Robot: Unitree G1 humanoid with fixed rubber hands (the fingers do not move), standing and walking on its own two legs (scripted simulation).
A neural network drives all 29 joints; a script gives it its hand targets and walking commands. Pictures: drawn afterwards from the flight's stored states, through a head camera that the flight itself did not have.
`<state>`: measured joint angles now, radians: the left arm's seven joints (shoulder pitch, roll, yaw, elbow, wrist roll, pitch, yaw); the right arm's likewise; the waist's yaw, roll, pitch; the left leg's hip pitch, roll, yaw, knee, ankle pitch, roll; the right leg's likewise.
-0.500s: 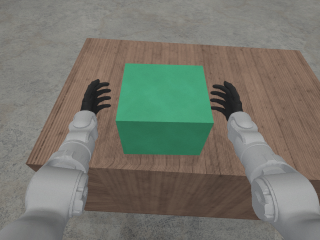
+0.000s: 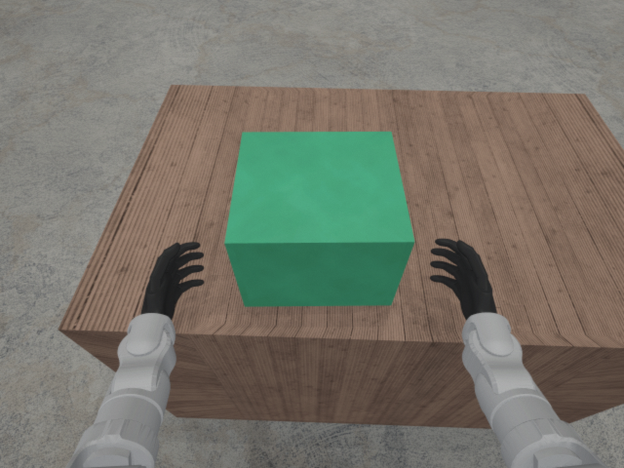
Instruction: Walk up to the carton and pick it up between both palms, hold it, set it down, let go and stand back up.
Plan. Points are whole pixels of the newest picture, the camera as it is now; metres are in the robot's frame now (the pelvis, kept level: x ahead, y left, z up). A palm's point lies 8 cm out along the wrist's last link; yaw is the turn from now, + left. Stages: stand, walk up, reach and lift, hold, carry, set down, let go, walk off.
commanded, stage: set down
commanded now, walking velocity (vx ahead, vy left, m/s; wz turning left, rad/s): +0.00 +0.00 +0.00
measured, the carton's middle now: (317, 219) +0.51 +0.01 -0.01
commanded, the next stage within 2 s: none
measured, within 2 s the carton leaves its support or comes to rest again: neither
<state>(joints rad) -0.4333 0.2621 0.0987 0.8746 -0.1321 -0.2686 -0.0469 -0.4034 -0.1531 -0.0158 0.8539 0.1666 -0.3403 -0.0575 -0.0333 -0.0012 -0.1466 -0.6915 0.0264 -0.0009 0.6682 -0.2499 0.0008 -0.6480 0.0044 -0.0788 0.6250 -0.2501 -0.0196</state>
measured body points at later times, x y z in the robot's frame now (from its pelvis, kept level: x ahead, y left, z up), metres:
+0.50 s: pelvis -0.01 +0.00 +0.00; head +0.01 +0.03 +0.45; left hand +0.35 +0.21 +0.00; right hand +0.33 -0.20 +0.02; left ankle +0.03 +0.12 -0.72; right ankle +0.02 -0.11 -0.72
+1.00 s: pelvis +0.02 -0.01 +0.02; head +0.03 +0.00 +0.47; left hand +0.30 +0.23 -0.01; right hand +0.30 -0.22 +0.00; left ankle +0.03 +0.12 -0.72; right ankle +0.02 -0.11 -0.72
